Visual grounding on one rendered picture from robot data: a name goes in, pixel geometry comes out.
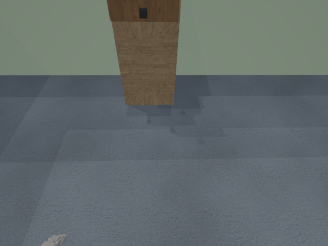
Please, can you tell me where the handle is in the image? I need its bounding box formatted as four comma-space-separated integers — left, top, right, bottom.
139, 8, 148, 18

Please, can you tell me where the drawer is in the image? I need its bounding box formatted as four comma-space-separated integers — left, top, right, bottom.
107, 0, 180, 22

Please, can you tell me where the cabinet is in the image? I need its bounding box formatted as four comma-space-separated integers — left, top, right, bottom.
112, 0, 181, 105

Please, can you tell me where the left robot hand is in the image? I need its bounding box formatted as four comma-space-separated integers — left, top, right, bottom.
41, 234, 68, 246

